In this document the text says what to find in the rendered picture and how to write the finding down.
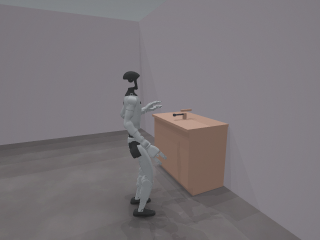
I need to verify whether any robot left hand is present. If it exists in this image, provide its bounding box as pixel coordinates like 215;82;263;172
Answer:
146;101;162;112

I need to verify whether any robot left forearm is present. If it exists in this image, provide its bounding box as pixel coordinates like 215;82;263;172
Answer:
141;107;147;115

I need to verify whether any humanoid robot head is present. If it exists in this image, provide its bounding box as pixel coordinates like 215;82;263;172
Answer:
123;71;140;96

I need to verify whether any left robot upper arm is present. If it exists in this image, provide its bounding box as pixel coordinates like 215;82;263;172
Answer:
120;105;125;119

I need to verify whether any robot right hand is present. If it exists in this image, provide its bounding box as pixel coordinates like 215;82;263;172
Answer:
146;145;167;165

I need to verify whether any right robot upper arm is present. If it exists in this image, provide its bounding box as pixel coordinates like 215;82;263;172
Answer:
123;96;138;129

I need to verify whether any robot right forearm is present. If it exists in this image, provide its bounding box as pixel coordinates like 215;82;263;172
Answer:
125;121;151;150

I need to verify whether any robot right thigh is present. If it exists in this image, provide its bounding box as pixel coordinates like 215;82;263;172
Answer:
130;142;153;185

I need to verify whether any counter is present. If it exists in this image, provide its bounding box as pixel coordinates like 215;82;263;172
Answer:
152;109;229;196

